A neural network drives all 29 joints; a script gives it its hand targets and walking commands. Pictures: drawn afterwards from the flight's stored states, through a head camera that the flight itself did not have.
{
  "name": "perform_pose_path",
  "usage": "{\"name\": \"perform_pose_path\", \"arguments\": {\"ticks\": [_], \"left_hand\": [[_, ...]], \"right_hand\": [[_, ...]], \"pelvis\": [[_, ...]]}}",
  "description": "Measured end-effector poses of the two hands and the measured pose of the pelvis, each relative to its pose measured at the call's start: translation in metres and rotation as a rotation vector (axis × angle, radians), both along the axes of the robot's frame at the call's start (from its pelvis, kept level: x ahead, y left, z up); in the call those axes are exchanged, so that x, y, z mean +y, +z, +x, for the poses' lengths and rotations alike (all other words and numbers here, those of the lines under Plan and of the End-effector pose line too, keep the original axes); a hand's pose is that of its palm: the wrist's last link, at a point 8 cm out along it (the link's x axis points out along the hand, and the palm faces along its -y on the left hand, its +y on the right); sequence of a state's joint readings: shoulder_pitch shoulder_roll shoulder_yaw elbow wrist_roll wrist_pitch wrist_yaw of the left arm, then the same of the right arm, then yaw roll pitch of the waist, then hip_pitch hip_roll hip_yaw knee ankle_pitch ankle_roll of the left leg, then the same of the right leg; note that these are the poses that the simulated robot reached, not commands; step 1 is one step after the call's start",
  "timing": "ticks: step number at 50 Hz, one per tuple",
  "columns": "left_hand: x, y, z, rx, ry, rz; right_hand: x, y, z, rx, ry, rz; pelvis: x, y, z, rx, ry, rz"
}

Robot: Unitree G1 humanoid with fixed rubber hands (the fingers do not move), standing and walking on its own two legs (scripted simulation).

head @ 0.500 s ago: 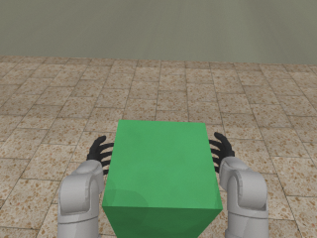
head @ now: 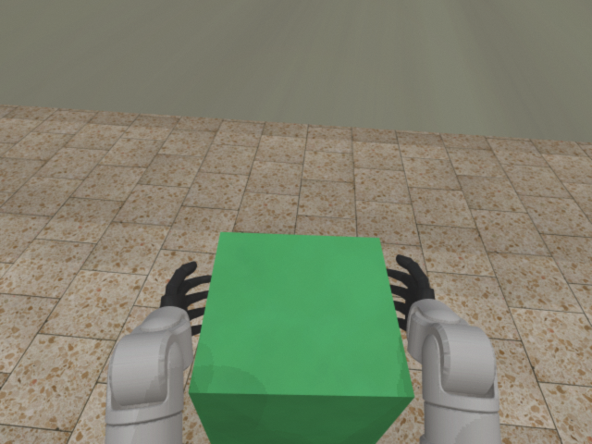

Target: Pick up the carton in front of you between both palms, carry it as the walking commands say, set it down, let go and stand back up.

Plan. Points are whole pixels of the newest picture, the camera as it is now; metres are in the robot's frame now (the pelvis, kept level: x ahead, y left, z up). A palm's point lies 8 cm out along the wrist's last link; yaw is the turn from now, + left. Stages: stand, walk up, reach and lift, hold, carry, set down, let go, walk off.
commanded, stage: carry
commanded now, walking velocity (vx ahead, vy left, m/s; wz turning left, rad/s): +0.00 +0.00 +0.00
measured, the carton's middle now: (295, 350) +0.25 +0.00 +0.01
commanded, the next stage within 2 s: none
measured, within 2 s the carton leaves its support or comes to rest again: neither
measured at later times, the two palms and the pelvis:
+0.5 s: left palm (172, 359) +0.23 +0.15 +0.05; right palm (414, 349) +0.23 -0.14 +0.05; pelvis -0.04 +0.00 +0.00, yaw +0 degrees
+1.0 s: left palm (174, 355) +0.24 +0.16 +0.04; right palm (409, 346) +0.24 -0.14 +0.04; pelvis -0.05 +0.01 +0.00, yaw +0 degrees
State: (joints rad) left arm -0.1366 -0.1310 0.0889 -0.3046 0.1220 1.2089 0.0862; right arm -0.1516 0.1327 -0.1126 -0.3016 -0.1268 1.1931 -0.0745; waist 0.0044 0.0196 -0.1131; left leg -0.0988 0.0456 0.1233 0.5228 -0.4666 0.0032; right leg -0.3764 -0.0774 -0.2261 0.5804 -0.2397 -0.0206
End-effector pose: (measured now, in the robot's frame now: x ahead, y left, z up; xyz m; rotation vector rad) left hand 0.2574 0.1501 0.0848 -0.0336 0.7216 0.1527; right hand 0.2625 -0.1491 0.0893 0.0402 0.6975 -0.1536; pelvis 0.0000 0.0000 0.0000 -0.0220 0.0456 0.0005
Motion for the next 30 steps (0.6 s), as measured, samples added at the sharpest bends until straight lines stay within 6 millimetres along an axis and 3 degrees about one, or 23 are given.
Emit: {"name": "perform_pose_path", "arguments": {"ticks": [19, 30], "left_hand": [[0.004, -0.023, -0.031, 0.005, -0.025, 0.040], [0.004, -0.044, -0.027, -0.005, -0.054, 0.073]], "right_hand": [[0.004, -0.024, -0.029, 0.003, 0.033, -0.035], [0.004, -0.045, -0.026, -0.007, 0.054, -0.065]], "pelvis": [[0.003, 0.003, -0.033, -0.026, 0.002, 0.014], [0.004, 0.004, -0.046, -0.029, 0.002, 0.020]]}}
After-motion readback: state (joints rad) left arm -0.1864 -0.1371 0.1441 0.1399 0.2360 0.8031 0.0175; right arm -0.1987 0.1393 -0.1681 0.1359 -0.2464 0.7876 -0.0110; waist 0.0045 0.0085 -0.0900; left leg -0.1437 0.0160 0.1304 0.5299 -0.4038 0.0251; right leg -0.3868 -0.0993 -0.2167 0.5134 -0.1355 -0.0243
